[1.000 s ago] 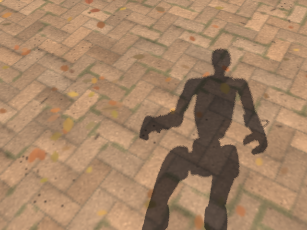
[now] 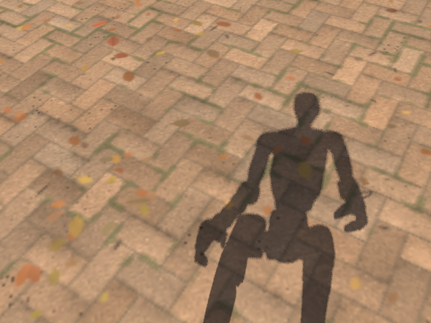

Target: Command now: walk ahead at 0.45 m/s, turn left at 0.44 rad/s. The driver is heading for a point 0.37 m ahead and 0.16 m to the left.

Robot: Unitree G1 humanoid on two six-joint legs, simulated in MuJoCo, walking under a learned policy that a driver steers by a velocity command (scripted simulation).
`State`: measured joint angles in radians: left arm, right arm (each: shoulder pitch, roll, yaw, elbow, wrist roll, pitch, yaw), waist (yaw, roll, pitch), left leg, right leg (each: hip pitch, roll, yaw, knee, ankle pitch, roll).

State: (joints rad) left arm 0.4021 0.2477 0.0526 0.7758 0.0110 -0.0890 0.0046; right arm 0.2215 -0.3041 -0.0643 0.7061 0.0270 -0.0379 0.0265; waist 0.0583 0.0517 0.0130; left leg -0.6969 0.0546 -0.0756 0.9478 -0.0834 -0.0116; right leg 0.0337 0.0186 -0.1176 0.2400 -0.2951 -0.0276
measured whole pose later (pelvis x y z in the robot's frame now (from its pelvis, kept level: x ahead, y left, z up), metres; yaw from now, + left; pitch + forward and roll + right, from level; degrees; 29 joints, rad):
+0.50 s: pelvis +0.26 +0.06 +0.00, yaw +14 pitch +1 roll +0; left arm 0.14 0.31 0.04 0.68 0.01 -0.07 0.02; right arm 0.23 -0.28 -0.05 0.72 0.00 -0.05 0.01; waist -0.03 -0.04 0.07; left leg -0.20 -0.12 -0.04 0.34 -0.15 0.10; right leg -0.68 -0.10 0.07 0.88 -0.14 0.07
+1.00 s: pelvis +0.38 +0.05 -0.01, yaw +15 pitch +0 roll +0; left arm 0.13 0.22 0.02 0.74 0.01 -0.03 0.00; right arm 0.25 -0.25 -0.02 0.85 -0.01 0.02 -0.02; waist -0.01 -0.01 0.02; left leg -0.15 -0.02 -0.05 0.55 -0.40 0.01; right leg -0.36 0.01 -0.01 0.55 -0.19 -0.01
